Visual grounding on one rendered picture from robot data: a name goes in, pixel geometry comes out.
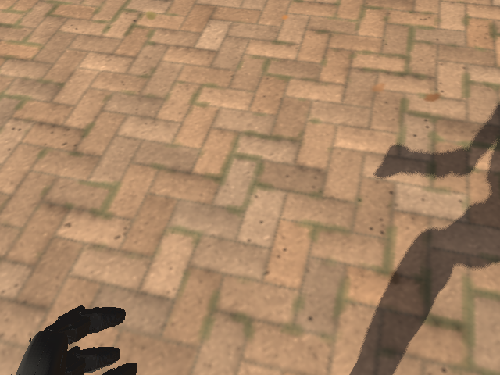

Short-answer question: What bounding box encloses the left robot hand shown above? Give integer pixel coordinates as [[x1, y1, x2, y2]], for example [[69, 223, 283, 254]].
[[11, 305, 138, 375]]

